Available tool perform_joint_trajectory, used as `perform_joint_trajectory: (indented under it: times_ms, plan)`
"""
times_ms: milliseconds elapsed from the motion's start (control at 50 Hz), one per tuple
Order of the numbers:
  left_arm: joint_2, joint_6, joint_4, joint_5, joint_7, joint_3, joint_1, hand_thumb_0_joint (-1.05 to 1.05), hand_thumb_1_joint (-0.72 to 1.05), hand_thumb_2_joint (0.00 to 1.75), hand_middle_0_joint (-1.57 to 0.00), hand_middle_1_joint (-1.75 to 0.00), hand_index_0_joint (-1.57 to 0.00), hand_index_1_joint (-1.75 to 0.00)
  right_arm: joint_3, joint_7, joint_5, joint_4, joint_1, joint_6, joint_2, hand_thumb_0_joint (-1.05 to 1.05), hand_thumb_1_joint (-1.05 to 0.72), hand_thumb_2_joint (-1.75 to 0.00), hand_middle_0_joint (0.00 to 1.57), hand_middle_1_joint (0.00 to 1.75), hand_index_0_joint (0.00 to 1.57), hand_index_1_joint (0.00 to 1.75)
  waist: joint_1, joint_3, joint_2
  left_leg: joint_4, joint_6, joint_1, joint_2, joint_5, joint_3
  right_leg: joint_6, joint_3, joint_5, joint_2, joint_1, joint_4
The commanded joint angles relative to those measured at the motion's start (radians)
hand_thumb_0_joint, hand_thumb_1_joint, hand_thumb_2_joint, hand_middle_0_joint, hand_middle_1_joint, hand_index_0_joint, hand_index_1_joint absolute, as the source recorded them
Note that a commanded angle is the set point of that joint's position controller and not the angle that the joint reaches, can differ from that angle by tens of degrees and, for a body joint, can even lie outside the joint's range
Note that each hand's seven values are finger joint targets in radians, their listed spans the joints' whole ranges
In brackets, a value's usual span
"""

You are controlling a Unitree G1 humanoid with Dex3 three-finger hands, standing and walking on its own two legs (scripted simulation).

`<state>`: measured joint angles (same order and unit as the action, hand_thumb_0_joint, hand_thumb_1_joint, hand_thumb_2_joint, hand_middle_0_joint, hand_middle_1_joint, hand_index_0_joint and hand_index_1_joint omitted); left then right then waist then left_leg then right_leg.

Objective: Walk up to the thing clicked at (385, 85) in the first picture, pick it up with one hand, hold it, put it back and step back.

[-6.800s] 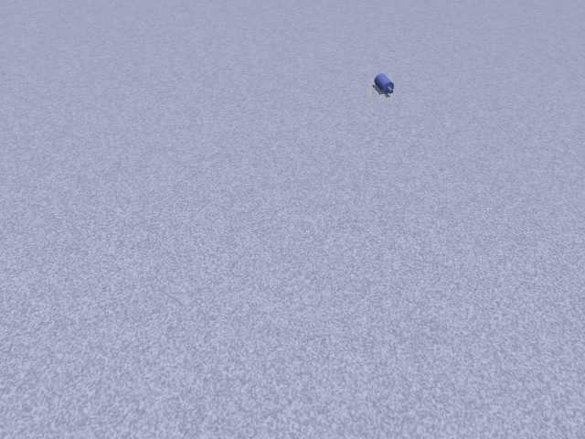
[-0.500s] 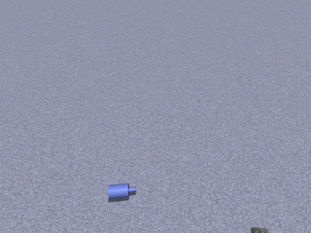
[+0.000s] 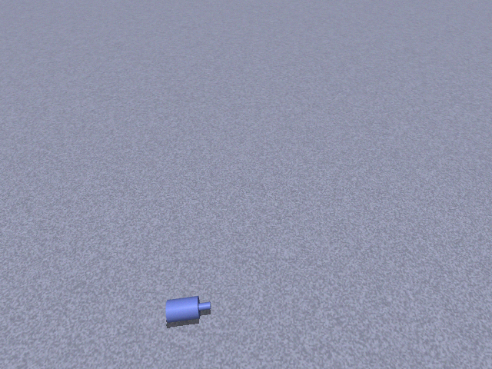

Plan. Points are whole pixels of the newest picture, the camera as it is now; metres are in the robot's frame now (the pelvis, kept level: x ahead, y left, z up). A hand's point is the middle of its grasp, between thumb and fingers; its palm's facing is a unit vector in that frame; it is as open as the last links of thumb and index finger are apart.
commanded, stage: walk up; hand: left
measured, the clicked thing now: (189, 308) +0.45 +0.21 -0.74
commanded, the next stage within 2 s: stand in 0.48 s
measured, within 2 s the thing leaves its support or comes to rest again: neither
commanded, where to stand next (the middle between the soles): +0.07 -0.02 m, yaw +3 degrees
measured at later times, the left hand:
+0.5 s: hand out of the picture +0.10 +0.25 -0.15, palm faces -0.03 -0.94 -0.34, open 7.4 cm
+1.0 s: hand out of the picture +0.07 +0.25 -0.15, palm faces +0.01 -0.94 -0.35, open 7.4 cm
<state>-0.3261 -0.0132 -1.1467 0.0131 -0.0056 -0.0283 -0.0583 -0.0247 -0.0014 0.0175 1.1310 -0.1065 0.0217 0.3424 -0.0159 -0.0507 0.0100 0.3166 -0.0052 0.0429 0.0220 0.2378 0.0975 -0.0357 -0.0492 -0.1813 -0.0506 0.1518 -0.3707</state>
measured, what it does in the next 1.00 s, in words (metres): stands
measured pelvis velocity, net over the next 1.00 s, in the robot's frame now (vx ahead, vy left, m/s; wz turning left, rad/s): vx -0.01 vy -0.01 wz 0.04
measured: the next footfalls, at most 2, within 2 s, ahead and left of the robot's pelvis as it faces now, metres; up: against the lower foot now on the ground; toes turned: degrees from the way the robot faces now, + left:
none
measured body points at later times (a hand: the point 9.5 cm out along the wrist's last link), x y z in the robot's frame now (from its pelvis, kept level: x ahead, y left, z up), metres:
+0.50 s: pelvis +0.00 +0.00 +0.00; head +0.02 +0.00 +0.45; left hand +0.10 +0.30 -0.13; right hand +0.08 -0.30 -0.14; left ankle -0.04 +0.12 -0.75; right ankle +0.01 -0.10 -0.75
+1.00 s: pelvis -0.01 -0.01 +0.00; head +0.00 -0.01 +0.45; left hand +0.07 +0.30 -0.13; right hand +0.07 -0.30 -0.14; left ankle -0.04 +0.12 -0.75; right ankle +0.01 -0.10 -0.75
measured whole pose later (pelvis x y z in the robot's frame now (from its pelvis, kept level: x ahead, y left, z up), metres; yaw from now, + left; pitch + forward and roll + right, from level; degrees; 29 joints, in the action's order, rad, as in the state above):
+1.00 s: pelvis -0.01 -0.01 +0.00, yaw +2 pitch -2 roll +0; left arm -0.33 -0.02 -1.14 0.01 0.00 0.00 -0.10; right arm -0.01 0.01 0.02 1.15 -0.12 0.01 0.35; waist -0.02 -0.04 0.02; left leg 0.28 -0.01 0.03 0.02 0.20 0.06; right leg -0.04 -0.01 -0.15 -0.05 0.12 -0.30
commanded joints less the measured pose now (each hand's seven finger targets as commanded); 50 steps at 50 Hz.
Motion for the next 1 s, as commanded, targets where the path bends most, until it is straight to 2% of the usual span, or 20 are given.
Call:
perform_joint_trajectory:
  times_ms: [0, 60, 220, 300, 440, 460, 480, 540, 580, 640, 720, 740, 820, 860, 980]
  plan:
    - [-0.211, -0.018, 0.065, -0.004, 0.019, -0.031, 0.048, 0.00, 0.90, 0.90, -0.20, -0.30, -0.20, -0.30, -0.041, -0.014, -0.001, -0.064, 0.047, 0.022, 0.211, 0.00, -0.90, -0.90, 0.20, 0.30, 0.20, 0.30, 0.006, 0.089, -0.013, -0.045, 0.029, -0.014, 0.132, -0.165, -0.094, -0.002, -0.114, 0.266, 0.141, -0.022, 0.023]
    - [-0.214, -0.018, 0.072, -0.003, 0.019, -0.032, 0.055, 0.00, 0.90, 0.90, -0.20, -0.30, -0.20, -0.30, -0.042, -0.013, 0.000, -0.068, 0.048, 0.019, 0.211, 0.00, -0.90, -0.90, 0.20, 0.30, 0.20, 0.30, 0.004, 0.084, -0.018, -0.046, 0.028, -0.006, 0.130, -0.147, -0.090, -0.001, -0.118, 0.264, 0.143, -0.025, 0.027]
    - [-0.212, -0.019, 0.082, -0.002, 0.020, -0.027, 0.052, 0.00, 0.90, 0.90, -0.20, -0.30, -0.20, -0.30, -0.042, -0.011, 0.000, -0.080, 0.056, 0.017, 0.209, 0.00, -0.90, -0.90, 0.20, 0.30, 0.20, 0.30, 0.006, 0.090, -0.008, -0.047, 0.024, -0.025, 0.131, -0.189, -0.086, 0.000, -0.115, 0.309, 0.143, -0.026, 0.017]
    - [-0.215, -0.019, 0.086, 0.000, 0.020, -0.028, 0.057, 0.00, 0.90, 0.90, -0.20, -0.30, -0.20, -0.30, -0.044, -0.009, 0.000, -0.083, 0.050, 0.013, 0.209, 0.00, -0.90, -0.90, 0.20, 0.30, 0.20, 0.30, -0.001, 0.091, -0.018, -0.048, 0.025, -0.031, 0.130, -0.155, -0.085, -0.002, -0.121, 0.280, 0.143, -0.023, 0.025]
    - [-0.215, -0.019, 0.087, -0.001, 0.021, -0.027, 0.037, 0.00, 0.90, 0.90, -0.20, -0.30, -0.20, -0.30, -0.045, -0.009, -0.001, -0.086, 0.053, 0.012, 0.209, 0.00, -0.90, -0.90, 0.20, 0.30, 0.20, 0.30, 0.004, 0.098, -0.012, -0.043, 0.027, -0.053, 0.129, -0.167, -0.077, -0.002, -0.117, 0.289, 0.136, -0.011, 0.022]
    - [-0.213, -0.020, 0.086, -0.012, 0.022, -0.018, 0.049, 0.00, 0.90, 0.90, -0.20, -0.30, -0.20, -0.30, -0.035, -0.013, -0.008, -0.072, 0.058, 0.009, 0.203, 0.00, -0.90, -0.90, 0.20, 0.30, 0.20, 0.30, -0.004, 0.100, 0.001, -0.062, 0.024, -0.050, 0.140, -0.245, -0.118, -0.004, -0.118, 0.332, 0.154, -0.028, 0.036]
    - [-0.211, -0.019, 0.088, -0.013, 0.022, -0.018, 0.042, 0.00, 0.90, 0.90, -0.20, -0.30, -0.20, -0.30, -0.035, -0.013, -0.009, -0.069, 0.051, 0.009, 0.210, 0.00, -0.90, -0.90, 0.20, 0.30, 0.20, 0.30, -0.001, 0.111, 0.011, -0.060, 0.021, -0.051, 0.139, -0.276, -0.114, -0.002, -0.113, 0.350, 0.154, -0.045, 0.039]
    - [-0.214, -0.019, 0.082, -0.011, 0.023, -0.014, 0.027, 0.00, 0.90, 0.90, -0.20, -0.30, -0.20, -0.30, -0.036, -0.014, -0.008, -0.058, 0.049, 0.007, 0.215, 0.00, -0.90, -0.90, 0.20, 0.30, 0.20, 0.30, -0.004, 0.133, -0.007, -0.048, 0.022, -0.084, 0.136, -0.300, -0.112, 0.004, -0.106, 0.379, 0.156, -0.056, 0.043]
    - [-0.220, -0.017, 0.083, -0.011, 0.025, -0.015, 0.039, 0.00, 0.90, 0.90, -0.20, -0.30, -0.20, -0.30, -0.032, -0.015, -0.008, -0.052, 0.045, 0.006, 0.210, 0.00, -0.90, -0.90, 0.20, 0.30, 0.20, 0.30, -0.007, 0.115, -0.007, -0.064, 0.018, -0.066, 0.136, -0.266, -0.117, 0.002, -0.105, 0.345, 0.158, -0.057, 0.052]
    - [-0.218, -0.017, 0.081, -0.011, 0.025, -0.011, 0.039, 0.00, 0.90, 0.90, -0.20, -0.30, -0.20, -0.30, -0.027, -0.012, -0.005, -0.045, 0.055, 0.004, 0.207, 0.00, -0.90, -0.90, 0.20, 0.30, 0.20, 0.30, -0.003, 0.071, -0.012, -0.084, 0.018, -0.032, 0.131, -0.162, -0.124, 0.005, -0.106, 0.249, 0.156, -0.034, 0.085]
    - [-0.219, -0.019, 0.075, -0.010, 0.024, -0.008, 0.024, 0.00, 0.90, 0.90, -0.20, -0.30, -0.20, -0.30, -0.025, -0.007, -0.005, -0.038, 0.051, 0.005, 0.207, 0.00, -0.90, -0.90, 0.20, 0.30, 0.20, 0.30, 0.000, 0.056, -0.014, -0.091, 0.021, -0.019, 0.126, -0.099, -0.132, 0.008, -0.111, 0.165, 0.156, -0.024, 0.108]
    - [-0.221, -0.021, 0.077, -0.009, 0.024, -0.009, 0.025, 0.00, 0.90, 0.90, -0.20, -0.30, -0.20, -0.30, -0.026, -0.007, -0.004, -0.037, 0.044, 0.006, 0.209, 0.00, -0.90, -0.90, 0.20, 0.30, 0.20, 0.30, -0.001, 0.074, -0.015, -0.086, 0.022, -0.025, 0.126, -0.111, -0.129, 0.007, -0.114, 0.187, 0.161, -0.031, 0.108]
    - [-0.228, -0.023, 0.077, -0.008, 0.025, -0.009, 0.028, 0.00, 0.90, 0.90, -0.20, -0.30, -0.20, -0.30, -0.025, -0.004, -0.005, -0.036, 0.044, 0.004, 0.207, 0.00, -0.90, -0.90, 0.20, 0.30, 0.20, 0.30, -0.002, 0.059, -0.027, -0.088, 0.023, -0.001, 0.122, -0.075, -0.136, 0.010, -0.115, 0.149, 0.161, -0.034, 0.122]
    - [-0.229, -0.025, 0.077, -0.007, 0.025, -0.010, 0.021, 0.00, 0.90, 0.90, -0.20, -0.30, -0.20, -0.30, -0.027, -0.004, -0.005, -0.038, 0.040, 0.005, 0.209, 0.00, -0.90, -0.90, 0.20, 0.30, 0.20, 0.30, -0.005, 0.084, -0.026, -0.083, 0.022, -0.024, 0.124, -0.111, -0.135, 0.009, -0.112, 0.206, 0.164, -0.039, 0.109]
    - [-0.235, -0.026, 0.077, -0.009, 0.025, -0.008, 0.017, 0.00, 0.90, 0.90, -0.20, -0.30, -0.20, -0.30, -0.021, -0.005, -0.003, -0.038, 0.026, 0.005, 0.206, 0.00, -0.90, -0.90, 0.20, 0.30, 0.20, 0.30, -0.001, 0.073, -0.019, -0.077, 0.024, 0.008, 0.121, -0.103, -0.141, 0.011, -0.110, 0.170, 0.167, -0.047, 0.117]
